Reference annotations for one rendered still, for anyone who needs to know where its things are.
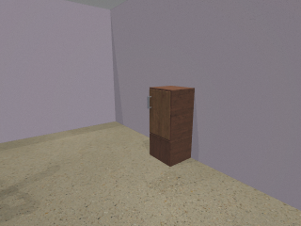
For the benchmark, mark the handle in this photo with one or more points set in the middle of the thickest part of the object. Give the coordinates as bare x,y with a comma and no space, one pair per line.
148,102

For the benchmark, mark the cupboard door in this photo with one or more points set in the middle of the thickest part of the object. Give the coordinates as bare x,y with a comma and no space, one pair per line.
160,103

